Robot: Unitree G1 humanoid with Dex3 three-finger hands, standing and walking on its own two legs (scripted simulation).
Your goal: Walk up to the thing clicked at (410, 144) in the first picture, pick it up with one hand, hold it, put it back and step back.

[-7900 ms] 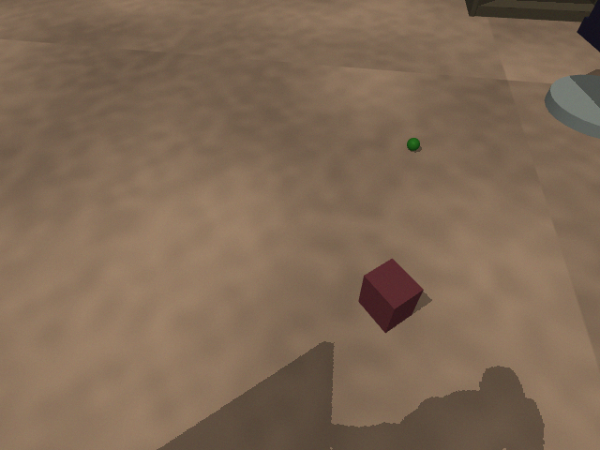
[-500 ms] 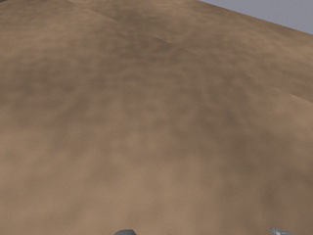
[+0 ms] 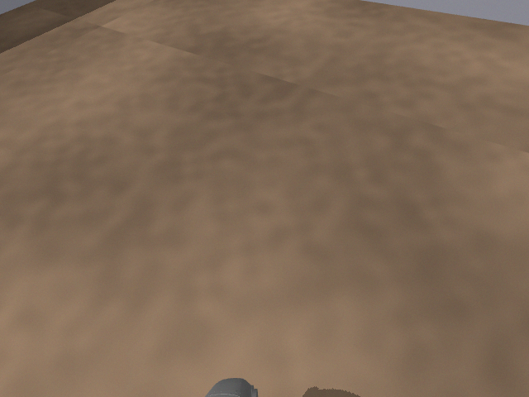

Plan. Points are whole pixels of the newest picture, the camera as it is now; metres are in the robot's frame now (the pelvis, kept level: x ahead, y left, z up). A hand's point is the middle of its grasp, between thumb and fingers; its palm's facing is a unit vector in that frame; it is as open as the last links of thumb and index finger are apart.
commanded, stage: walk up
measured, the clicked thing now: out of the picture +0.34 -1.14 -0.73
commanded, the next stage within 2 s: stand in 0.88 s
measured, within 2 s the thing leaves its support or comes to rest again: neither
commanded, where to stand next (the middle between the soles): +0.12 +0.02 m, yaw +0 degrees
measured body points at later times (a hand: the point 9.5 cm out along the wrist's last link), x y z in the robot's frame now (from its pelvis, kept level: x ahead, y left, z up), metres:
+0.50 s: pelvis +0.06 +0.03 +0.00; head +0.07 +0.04 +0.45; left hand +0.11 +0.34 -0.13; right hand +0.18 -0.26 -0.12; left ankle +0.12 +0.16 -0.73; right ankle +0.05 -0.12 -0.73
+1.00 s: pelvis +0.06 +0.03 +0.02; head +0.07 +0.03 +0.47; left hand +0.15 +0.33 -0.11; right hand +0.15 -0.28 -0.11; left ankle +0.12 +0.16 -0.73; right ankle +0.05 -0.12 -0.73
